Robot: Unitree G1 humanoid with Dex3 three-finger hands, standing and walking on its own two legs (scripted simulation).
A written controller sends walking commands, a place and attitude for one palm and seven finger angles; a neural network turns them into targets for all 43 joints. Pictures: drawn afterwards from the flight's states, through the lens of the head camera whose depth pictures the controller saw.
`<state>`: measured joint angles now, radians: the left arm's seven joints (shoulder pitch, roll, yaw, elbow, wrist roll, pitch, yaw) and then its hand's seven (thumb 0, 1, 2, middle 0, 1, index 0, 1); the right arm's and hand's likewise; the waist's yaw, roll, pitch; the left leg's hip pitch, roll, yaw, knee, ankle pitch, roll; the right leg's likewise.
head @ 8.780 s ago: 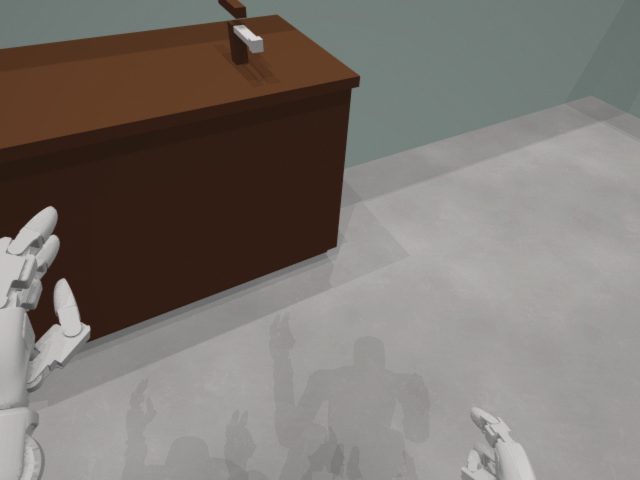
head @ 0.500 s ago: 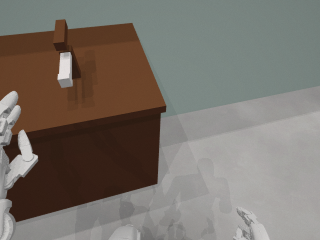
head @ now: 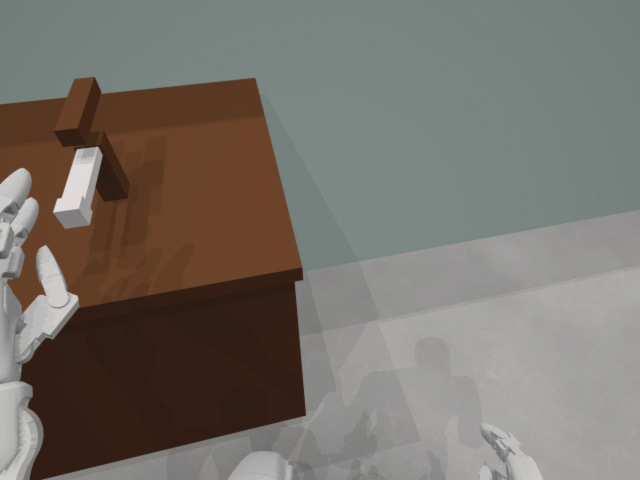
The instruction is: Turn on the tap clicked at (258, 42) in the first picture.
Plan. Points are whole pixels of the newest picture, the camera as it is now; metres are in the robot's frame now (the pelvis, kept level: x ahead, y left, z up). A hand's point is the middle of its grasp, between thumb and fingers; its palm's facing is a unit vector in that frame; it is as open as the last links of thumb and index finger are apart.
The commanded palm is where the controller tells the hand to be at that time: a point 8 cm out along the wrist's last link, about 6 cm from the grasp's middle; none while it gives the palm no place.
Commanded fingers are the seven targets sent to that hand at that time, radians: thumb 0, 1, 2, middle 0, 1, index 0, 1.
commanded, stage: come to a stop and stand still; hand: left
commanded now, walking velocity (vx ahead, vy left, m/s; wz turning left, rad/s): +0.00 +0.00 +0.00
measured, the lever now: (73, 212) +0.35 +0.35 +0.15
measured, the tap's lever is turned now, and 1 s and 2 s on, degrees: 0 0 0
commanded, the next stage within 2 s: look again from close up in 2.00 s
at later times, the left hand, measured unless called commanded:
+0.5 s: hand (128, 257) +0.27 +0.23 +0.17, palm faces +0.38 -0.81 -0.44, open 7.4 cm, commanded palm +0.22 +0.26 +0.20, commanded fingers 0.00 0.90 0.90 -0.20 -0.30 -0.20 -0.30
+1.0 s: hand (48, 317) +0.20 +0.28 +0.17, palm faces +0.30 -0.84 -0.45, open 7.4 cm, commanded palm +0.15 +0.31 +0.20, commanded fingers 0.00 0.90 0.90 -0.20 -0.30 -0.20 -0.30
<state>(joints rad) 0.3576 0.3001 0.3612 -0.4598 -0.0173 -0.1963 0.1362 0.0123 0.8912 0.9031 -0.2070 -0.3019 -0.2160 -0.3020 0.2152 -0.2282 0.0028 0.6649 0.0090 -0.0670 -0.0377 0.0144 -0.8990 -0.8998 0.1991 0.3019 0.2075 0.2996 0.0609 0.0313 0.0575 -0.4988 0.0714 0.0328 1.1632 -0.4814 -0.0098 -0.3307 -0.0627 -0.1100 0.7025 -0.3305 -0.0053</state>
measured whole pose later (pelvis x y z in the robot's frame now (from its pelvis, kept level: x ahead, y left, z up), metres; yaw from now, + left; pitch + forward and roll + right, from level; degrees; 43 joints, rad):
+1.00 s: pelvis -0.02 +0.03 +0.02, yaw -2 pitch -4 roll -2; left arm 0.44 0.45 0.38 -0.46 -0.01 -0.23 0.07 0.02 0.88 0.90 -0.22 -0.30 -0.22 -0.30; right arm 0.26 -0.17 0.01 0.56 0.00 -0.12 -0.01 0.01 -0.90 -0.90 0.20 0.30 0.21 0.30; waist 0.02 -0.05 0.12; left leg -0.30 -0.01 0.07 0.53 -0.17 0.07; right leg -0.27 -0.01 -0.02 0.54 -0.29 0.00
